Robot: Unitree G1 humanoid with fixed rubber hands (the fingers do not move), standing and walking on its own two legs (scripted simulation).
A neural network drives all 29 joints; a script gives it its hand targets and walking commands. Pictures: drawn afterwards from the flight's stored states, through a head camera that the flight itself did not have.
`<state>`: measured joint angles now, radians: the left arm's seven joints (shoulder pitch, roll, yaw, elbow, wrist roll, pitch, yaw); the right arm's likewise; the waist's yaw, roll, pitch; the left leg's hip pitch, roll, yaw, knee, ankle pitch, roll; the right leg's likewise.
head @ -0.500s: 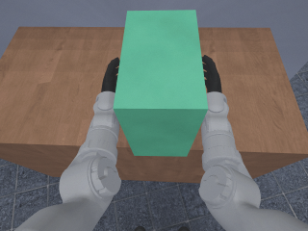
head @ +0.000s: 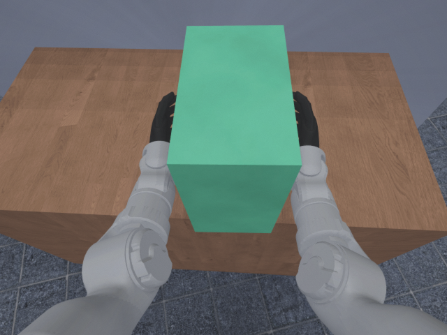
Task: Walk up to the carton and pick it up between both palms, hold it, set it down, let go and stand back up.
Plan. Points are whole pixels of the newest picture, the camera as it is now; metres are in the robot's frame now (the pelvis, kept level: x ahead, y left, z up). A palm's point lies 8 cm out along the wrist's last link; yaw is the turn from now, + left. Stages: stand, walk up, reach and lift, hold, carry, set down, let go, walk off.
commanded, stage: reach and lift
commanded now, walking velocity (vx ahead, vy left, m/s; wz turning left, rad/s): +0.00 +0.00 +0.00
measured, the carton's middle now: (233, 141) +0.46 -0.02 +0.02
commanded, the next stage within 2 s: none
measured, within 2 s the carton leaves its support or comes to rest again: leaves its support in 0.60 s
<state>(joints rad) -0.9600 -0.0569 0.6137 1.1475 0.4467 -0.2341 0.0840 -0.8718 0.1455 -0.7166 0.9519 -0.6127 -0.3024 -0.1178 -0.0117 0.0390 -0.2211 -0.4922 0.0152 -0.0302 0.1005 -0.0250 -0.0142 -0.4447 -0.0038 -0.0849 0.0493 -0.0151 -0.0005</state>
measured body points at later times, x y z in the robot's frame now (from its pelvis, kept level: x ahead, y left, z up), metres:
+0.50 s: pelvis -0.01 +0.00 +0.00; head +0.05 +0.02 +0.44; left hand +0.44 +0.12 +0.05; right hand +0.42 -0.14 +0.06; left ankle -0.02 +0.13 -0.75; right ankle -0.04 -0.12 -0.75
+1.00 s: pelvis -0.04 +0.00 +0.00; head -0.04 +0.01 +0.45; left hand +0.40 +0.13 +0.14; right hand +0.40 -0.12 +0.17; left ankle -0.02 +0.13 -0.75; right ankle -0.04 -0.12 -0.75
